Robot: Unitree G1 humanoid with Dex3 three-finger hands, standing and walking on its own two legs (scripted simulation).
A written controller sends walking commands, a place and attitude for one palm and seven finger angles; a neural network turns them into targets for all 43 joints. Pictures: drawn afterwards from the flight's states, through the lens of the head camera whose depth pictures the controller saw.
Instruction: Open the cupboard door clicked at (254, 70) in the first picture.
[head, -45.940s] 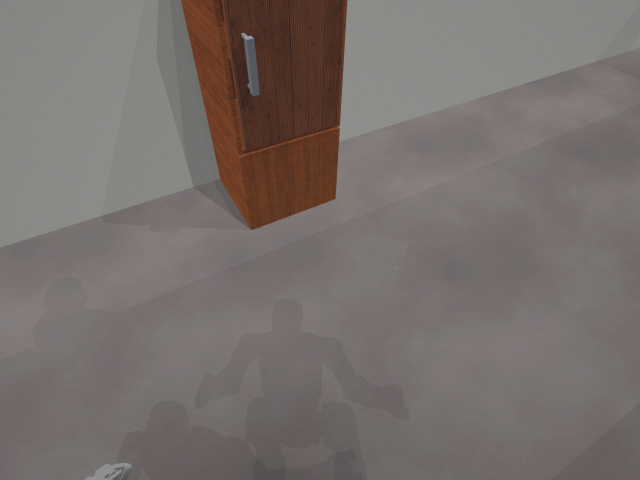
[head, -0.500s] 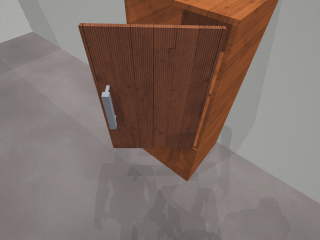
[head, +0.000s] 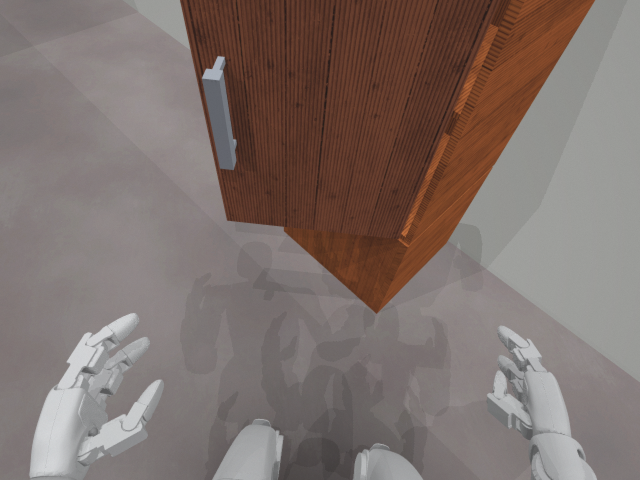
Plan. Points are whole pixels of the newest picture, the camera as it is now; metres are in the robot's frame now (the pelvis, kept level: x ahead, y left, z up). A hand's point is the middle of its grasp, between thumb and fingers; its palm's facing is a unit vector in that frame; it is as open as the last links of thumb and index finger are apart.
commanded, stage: raise the hand with hooked fingers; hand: left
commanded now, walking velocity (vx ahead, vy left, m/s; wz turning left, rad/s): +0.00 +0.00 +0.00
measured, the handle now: (224, 116) +0.60 +0.23 +0.06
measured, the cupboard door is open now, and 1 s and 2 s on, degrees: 40 40 40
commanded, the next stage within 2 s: move the hooked fingers beside the handle in 1.60 s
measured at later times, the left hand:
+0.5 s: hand (126, 335) +0.24 +0.24 +0.05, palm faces +0.08 -0.99 -0.09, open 12.1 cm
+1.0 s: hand (90, 287) +0.29 +0.30 +0.06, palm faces +0.05 -1.00 -0.05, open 13.9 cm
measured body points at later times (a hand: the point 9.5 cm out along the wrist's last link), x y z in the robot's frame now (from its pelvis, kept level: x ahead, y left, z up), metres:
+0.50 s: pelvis +0.00 +0.01 +0.01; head +0.07 +0.01 +0.45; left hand +0.23 +0.30 +0.06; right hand +0.12 -0.27 -0.09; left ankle +0.03 +0.12 -0.64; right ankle +0.01 -0.08 -0.64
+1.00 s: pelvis +0.01 +0.04 +0.02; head +0.09 +0.06 +0.46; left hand +0.28 +0.35 +0.07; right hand +0.19 -0.20 -0.05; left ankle +0.03 +0.12 -0.64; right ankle +0.01 -0.08 -0.64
